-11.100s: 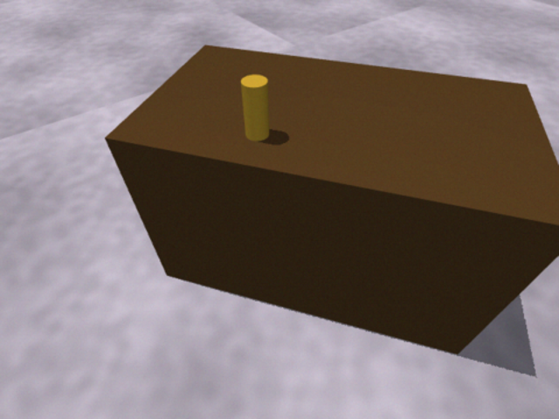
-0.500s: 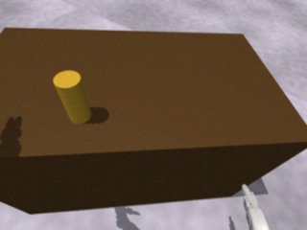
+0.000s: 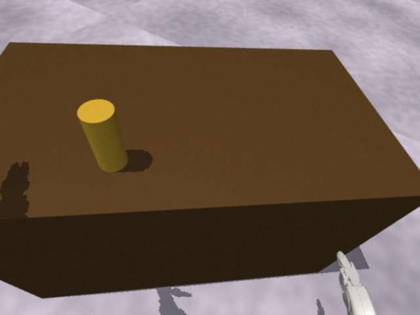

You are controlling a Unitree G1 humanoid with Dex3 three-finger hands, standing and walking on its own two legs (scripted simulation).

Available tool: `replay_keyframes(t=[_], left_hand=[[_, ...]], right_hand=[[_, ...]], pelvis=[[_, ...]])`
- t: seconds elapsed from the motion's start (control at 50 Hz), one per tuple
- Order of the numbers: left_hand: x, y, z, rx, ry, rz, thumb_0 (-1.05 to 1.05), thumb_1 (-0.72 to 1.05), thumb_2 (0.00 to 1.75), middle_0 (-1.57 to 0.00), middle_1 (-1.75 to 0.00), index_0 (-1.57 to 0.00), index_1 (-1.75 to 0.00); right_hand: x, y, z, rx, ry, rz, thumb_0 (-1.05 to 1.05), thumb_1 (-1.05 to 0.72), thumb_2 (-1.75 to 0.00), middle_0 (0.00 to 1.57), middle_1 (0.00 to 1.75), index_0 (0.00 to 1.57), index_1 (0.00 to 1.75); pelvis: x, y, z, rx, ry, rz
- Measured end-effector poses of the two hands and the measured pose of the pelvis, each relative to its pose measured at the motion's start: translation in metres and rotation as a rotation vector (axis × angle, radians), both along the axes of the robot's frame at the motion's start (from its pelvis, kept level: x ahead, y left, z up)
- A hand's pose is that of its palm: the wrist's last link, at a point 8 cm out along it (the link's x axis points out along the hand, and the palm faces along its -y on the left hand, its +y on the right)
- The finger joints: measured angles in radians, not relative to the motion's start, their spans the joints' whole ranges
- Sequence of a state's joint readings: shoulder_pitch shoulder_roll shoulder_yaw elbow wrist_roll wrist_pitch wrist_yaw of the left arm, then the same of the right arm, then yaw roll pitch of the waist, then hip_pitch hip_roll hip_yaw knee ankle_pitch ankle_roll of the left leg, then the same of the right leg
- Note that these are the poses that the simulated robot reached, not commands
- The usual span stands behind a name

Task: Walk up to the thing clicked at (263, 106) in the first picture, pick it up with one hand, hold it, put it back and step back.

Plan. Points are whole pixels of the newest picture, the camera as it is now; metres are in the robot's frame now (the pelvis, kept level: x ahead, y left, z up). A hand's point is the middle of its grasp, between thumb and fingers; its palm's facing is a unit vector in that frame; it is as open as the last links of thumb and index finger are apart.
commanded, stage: go down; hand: left
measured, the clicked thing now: (105, 138) +0.48 +0.21 +0.05
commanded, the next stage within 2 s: approach in 0.08 s
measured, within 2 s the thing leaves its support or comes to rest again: neither
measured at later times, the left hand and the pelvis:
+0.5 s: hand (7, 158) +0.40 +0.36 +0.08, palm faces +0.15 -0.99 +0.02, open 17.6 cm; pelvis -0.01 +0.00 -0.02, yaw +0 degrees
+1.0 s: hand (90, 156) +0.45 +0.24 +0.02, palm faces +0.17 -0.98 +0.03, open 17.5 cm; pelvis -0.02 -0.01 -0.03, yaw -2 degrees
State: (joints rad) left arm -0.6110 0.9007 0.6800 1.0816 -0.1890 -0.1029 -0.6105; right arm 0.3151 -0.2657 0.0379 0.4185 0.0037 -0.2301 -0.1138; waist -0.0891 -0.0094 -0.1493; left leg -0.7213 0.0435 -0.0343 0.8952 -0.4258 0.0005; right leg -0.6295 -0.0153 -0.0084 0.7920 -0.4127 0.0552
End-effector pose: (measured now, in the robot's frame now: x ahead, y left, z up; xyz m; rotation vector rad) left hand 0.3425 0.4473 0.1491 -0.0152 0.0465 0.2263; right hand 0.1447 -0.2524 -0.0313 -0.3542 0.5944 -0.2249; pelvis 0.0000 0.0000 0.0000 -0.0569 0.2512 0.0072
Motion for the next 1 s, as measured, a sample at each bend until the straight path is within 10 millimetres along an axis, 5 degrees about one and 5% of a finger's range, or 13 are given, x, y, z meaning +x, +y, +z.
replay_keyframes(t=[0.26, 0.38, 0.54, 0.7, 0.84, 1.0], left_hand=[[0.005, -0.001, 0.005, 0.006, -0.009, 0.002, -0.01, -0.54, 0.08, -0.05, -0.05, -0.04, -0.06], [0.012, -0.007, -0.018, -0.003, 0.035, -0.018, -0.01, -0.55, 0.07, -0.05, -0.05, -0.04, -0.06], [0.04, -0.057, -0.084, -0.039, 0.088, -0.094, -0.01, -0.58, 0.08, -0.05, -0.05, -0.03, -0.07], [0.081, -0.117, -0.128, -0.074, 0.04, -0.12, -0.01, -0.58, 0.07, -0.06, -0.05, -0.05, -0.07], [0.085, -0.131, -0.132, -0.032, 0.006, -0.064, -0.01, -0.55, 0.05, -0.06, -0.04, -0.06, -0.05], [0.079, -0.154, -0.124, -0.02, 0.016, -0.052, -0.01, -0.54, 0.03, -0.07, -0.03, -0.07, -0.03]], right_hand=[[-0.008, 0.001, -0.004, -0.002, 0.01, 0.009, -0.01, 0.53, -0.06, 0.06, 0.05, 0.06, 0.05], [-0.008, 0.007, -0.009, 0.011, 0.02, 0.031, -0.01, 0.55, -0.05, 0.06, 0.05, 0.05, 0.05], [-0.005, 0.016, -0.019, 0.023, 0.047, 0.069, -0.01, 0.56, -0.05, 0.06, 0.05, 0.06, 0.05], [-0.014, -0.009, -0.006, -0.045, 0.04, 0.01, -0.01, 0.55, -0.05, 0.06, 0.05, 0.06, 0.05], [-0.033, -0.019, -0.015, -0.037, 0.11, -0.032, -0.01, 0.54, -0.05, 0.06, 0.05, 0.06, 0.05], [-0.017, -0.01, -0.017, 0.018, 0.045, -0.007, -0.01, 0.53, -0.05, 0.06, 0.05, 0.06, 0.05]], pelvis=[[-0.009, -0.003, -0.004, 0.001, 0.011, 0.001], [-0.01, -0.003, -0.009, 0.0, 0.035, 0.002], [-0.012, -0.004, -0.02, -0.008, 0.072, 0.003], [-0.013, -0.006, -0.029, -0.008, 0.099, -0.017], [-0.013, -0.006, -0.034, -0.009, 0.117, -0.028], [-0.015, -0.007, -0.035, 0.001, 0.102, -0.029]])
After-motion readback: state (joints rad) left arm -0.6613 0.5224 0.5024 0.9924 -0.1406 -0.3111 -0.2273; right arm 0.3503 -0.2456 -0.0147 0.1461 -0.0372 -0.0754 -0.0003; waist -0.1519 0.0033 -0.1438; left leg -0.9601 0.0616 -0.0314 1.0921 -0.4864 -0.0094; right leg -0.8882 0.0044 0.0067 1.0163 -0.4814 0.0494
